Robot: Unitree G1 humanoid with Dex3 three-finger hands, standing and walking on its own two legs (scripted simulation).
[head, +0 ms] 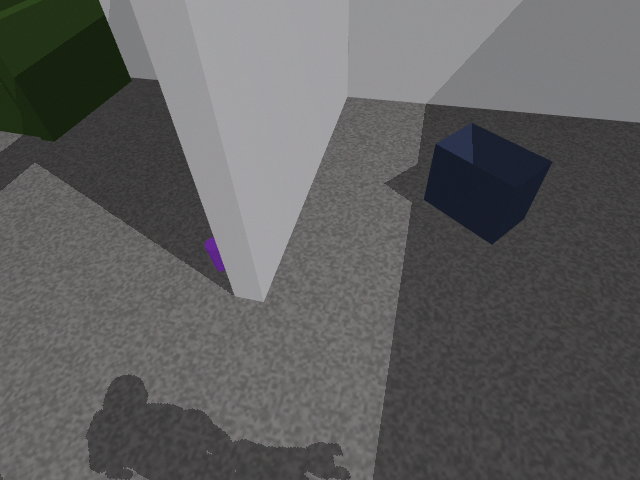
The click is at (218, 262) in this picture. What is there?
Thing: tapered cup
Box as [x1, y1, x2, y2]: [205, 237, 224, 270]
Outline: 212,237 208,239 205,243 206,250 209,253 216,268 218,270 224,270 218,250
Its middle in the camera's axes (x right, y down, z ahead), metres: -0.41 +0.05 +1.56
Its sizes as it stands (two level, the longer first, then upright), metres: 0.071 0.071 0.144
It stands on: the floor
